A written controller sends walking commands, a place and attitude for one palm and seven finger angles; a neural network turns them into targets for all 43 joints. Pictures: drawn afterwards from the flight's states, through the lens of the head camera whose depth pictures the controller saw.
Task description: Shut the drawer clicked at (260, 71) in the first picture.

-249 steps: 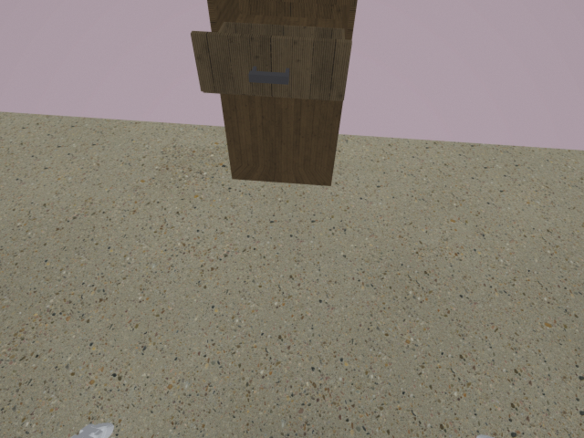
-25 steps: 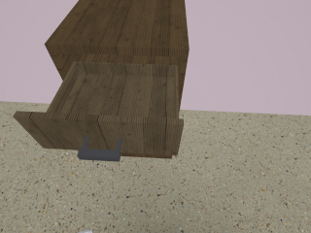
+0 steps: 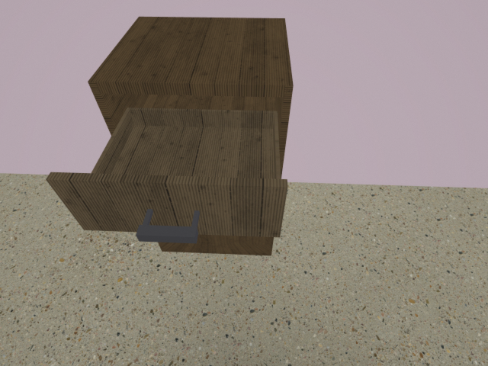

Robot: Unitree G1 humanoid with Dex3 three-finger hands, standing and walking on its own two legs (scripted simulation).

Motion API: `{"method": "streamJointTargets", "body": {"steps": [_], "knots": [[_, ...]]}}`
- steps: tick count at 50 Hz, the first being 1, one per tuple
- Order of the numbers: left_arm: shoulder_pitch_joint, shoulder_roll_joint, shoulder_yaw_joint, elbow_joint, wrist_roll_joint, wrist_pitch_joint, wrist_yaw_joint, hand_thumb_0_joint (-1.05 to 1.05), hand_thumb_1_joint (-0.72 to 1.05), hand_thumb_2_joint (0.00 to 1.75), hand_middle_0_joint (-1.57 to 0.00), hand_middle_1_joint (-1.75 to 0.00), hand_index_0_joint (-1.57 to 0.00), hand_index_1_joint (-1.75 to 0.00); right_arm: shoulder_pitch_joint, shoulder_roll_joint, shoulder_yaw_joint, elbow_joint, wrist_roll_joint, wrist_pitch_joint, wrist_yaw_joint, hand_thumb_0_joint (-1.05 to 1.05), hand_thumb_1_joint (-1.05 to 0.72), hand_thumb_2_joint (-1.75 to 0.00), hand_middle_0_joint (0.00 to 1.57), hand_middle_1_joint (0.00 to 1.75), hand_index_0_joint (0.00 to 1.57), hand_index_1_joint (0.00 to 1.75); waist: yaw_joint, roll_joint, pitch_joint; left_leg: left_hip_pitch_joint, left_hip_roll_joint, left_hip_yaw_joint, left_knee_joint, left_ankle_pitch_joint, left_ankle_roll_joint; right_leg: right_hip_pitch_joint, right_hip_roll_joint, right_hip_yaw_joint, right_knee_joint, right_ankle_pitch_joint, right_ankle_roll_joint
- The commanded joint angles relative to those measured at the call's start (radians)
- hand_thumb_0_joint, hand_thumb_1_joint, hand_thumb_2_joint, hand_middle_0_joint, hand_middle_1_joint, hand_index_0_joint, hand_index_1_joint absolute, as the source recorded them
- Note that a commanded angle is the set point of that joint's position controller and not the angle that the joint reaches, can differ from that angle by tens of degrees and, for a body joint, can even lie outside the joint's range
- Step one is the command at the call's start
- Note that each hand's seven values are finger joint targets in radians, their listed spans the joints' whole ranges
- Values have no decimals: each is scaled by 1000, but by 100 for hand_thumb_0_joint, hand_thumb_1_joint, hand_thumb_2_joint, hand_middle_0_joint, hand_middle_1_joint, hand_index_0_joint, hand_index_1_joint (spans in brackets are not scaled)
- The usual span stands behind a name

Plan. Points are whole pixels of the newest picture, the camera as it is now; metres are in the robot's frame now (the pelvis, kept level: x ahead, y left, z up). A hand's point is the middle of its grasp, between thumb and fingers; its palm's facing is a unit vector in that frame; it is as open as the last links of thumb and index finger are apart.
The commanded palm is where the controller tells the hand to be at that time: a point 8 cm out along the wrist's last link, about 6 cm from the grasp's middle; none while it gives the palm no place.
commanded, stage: come to a stop and stand still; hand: left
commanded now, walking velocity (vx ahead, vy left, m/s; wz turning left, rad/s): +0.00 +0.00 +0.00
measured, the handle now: (170, 224) +0.38 +0.18 -0.03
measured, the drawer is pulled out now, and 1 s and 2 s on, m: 0.30 0.30 0.30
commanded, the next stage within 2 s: look again from close up in 0.34 s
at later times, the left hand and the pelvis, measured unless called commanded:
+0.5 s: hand out of the picture -0.01 +0.14 -0.18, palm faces +0.03 -0.99 -0.17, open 7.3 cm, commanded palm none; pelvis +0.00 -0.01 -0.01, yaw +1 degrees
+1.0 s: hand out of the picture +0.05 +0.19 -0.18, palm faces +0.03 -0.98 -0.21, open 7.3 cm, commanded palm none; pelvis +0.03 +0.01 -0.01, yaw +0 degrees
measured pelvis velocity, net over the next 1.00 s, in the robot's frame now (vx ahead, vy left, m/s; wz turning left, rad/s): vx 0.03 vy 0.01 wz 0.01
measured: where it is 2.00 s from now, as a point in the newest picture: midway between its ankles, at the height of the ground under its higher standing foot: outside the picture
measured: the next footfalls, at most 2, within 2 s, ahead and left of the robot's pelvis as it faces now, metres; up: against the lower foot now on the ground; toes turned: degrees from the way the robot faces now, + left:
none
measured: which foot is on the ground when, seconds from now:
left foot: down 0.00-1.00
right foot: down 0.00-1.00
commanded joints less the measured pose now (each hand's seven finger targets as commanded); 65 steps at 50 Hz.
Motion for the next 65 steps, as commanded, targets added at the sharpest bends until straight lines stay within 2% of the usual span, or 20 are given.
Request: {"method": "streamJointTargets", "body": {"steps": [1, 8, 21, 22, 23, 24, 25, 26, 28, 31, 35, 37, 39, 48, 53, 55, 57, 61, 63, 65], "knots": [[26, 111, 12, -44, -2, -18, 0, 0, 90, 90, -20, -30, -20, -30, 82, -60, -3, 2, -4, -1, -1, 0, -90, -90, 20, 30, 20, 30, -13, -43, 75, 52, 79, -105, -77, -109, 4, -187, -103, 126, -177, -135, -6], [49, 92, 15, -51, -4, -18, 1, 0, 90, 90, -20, -30, -20, -30, 142, -31, -1, 21, -9, -3, -4, 0, -90, -90, 20, 30, 20, 30, -7, -24, 81, 11, 71, -105, -61, -105, 1, -187, -102, 124, -168, -153, -13], [69, 61, 15, -56, -9, -24, 4, 0, 90, 90, -20, -30, -20, -30, 202, 3, 2, 41, -6, -17, -14, 0, -90, -90, 20, 30, 20, 30, -1, -17, 56, -4, 86, -107, -40, -8, 3, -126, -87, 105, -131, -16, -20], [120, 94, 3, -38, 16, -60, 35, 0, 90, 90, -20, -30, -20, -30, 68, -44, 9, -36, -8, -38, 3, 0, -90, -90, 20, 30, 20, 30, 39, 14, 84, -103, 86, -66, 198, 12, -24, -125, -157, 160, -116, 368, -3], [54, 148, 13, -97, 7, -68, 28, 0, 90, 90, -20, -30, -20, -30, 151, 11, 8, -64, -11, -22, 11, 0, -90, -90, 20, 30, 20, 30, -43, 8, 5, -84, 53, -76, 204, -160, -15, -137, -214, 191, -141, 107, -52], [4, 140, 11, -120, 5, -68, 21, 0, 90, 90, -20, -30, -20, -30, 189, 4, 7, -53, -15, -16, 16, 0, -90, -90, 20, 30, 20, 30, -59, -24, -1, -64, 51, -70, 214, -155, -10, -192, -185, 165, -149, -122, -77], [-4, 126, 11, -132, 3, -70, 18, 0, 90, 90, -20, -30, -20, -30, 213, 3, 7, -53, -18, -20, 19, 0, -90, -90, 20, 30, 20, 30, -66, -20, -7, -57, 45, -76, 198, -101, -6, -200, -157, 148, -121, -126, -83], [-9, 121, 14, -141, 4, -72, 17, 0, 90, 90, -20, -30, -20, -30, 226, 5, 15, -54, -20, -30, 18, 0, -90, -90, 20, 30, 20, 30, -60, 11, -20, -26, 50, -73, 164, -43, -3, -191, -144, 116, -89, -46, -86], [2, 103, 8, -140, 0, -61, 14, 0, 90, 90, -20, -30, -20, -30, 218, -15, 17, -67, -18, -35, 12, 0, -90, -90, 20, 30, 20, 30, -44, 39, 14, -61, 66, -107, 115, -30, 11, -167, -100, 95, -33, -46, -66], [26, 91, 6, -134, -1, -48, 9, 0, 90, 90, -20, -30, -20, -30, 183, -32, 20, -80, -15, -38, 6, 0, -90, -90, 20, 30, 20, 30, -17, 37, 59, -113, 78, -141, 47, -31, 30, -128, -70, 78, -4, -19, -49], [37, 97, 3, -136, -1, -45, 9, 0, 90, 90, -20, -30, -20, -30, 162, -60, 20, -78, -13, -37, 6, 0, -90, -90, 20, 30, 20, 30, -11, -59, 60, -82, 75, -139, 40, -2, 35, -112, -79, 77, -5, 16, -35], [35, 105, 4, -142, -1, -42, 9, 0, 90, 90, -20, -30, -20, -30, 156, -71, 20, -74, -13, -40, 5, 0, -90, -90, 20, 30, 20, 30, -8, -29, 34, -49, 79, -140, 37, 59, 37, -94, -79, 69, 8, 54, -28], [38, 115, 5, -143, -3, -43, 9, 0, 90, 90, -20, -30, -20, -30, 142, -76, 21, -69, -11, -42, 4, 0, -90, -90, 20, 30, 20, 30, -5, -45, 8, -20, 78, -129, 46, 116, 38, -71, -88, 69, 5, 110, -24], [28, 141, 6, -137, -2, -36, 9, 0, 90, 90, -20, -30, -20, -30, 103, -101, 20, -57, -8, -41, 0, 0, -90, -90, 20, 30, 20, 30, -2, 8, -13, 42, 85, -121, 41, 217, 37, -49, -95, 66, -6, 169, -11], [33, 142, 5, -127, -1, -36, 9, 0, 90, 90, -20, -30, -20, -30, 91, -99, 18, -51, -7, -39, -1, 0, -90, -90, 20, 30, 20, 30, 0, -16, -6, 56, 85, -115, 36, 213, 36, -47, -102, 68, -24, 193, -7], [41, 132, 2, -113, 0, -33, 7, 0, 90, 90, -20, -30, -20, -30, 99, -94, 20, -38, -8, -35, 0, 0, -90, -90, 20, 30, 20, 30, -7, -20, -8, 65, 88, -112, 25, 102, 37, -49, -93, 59, -27, 96, -9], [40, 129, 1, -111, 5, -28, 1, 0, 90, 90, -20, -30, -20, -30, 99, -102, 13, -33, -11, -30, 2, 0, -90, -90, 20, 30, 20, 30, -9, 5, 34, 47, 98, -126, 1, -30, 47, -92, -76, 42, -16, -26, -12], [55, 119, 2, -109, 11, -26, -10, 0, 90, 90, -20, -30, -20, -30, 111, -114, 0, -32, -13, -28, 4, 0, -90, -90, 20, 30, 20, 30, -9, 60, 77, 16, 141, -186, -63, -154, 78, -140, -45, -5, 43, -101, -17], [76, 115, 3, -105, 13, -29, -12, 0, 90, 90, -20, -30, -20, -30, 107, -119, -6, -37, -14, -28, 3, 0, -90, -90, 20, 30, 20, 30, -2, 66, 77, 10, 153, -199, -52, -145, 90, -147, -44, -11, 56, -94, -21], [96, 114, 5, -97, 12, -35, -12, 0, 90, 90, -20, -30, -20, -30, 114, -109, -6, -39, -13, -32, 2, 0, -90, -90, 20, 30, 20, 30, 1, 25, 63, 4, 139, -173, 2, -58, 89, -123, -53, 8, 47, -41, -31]]}}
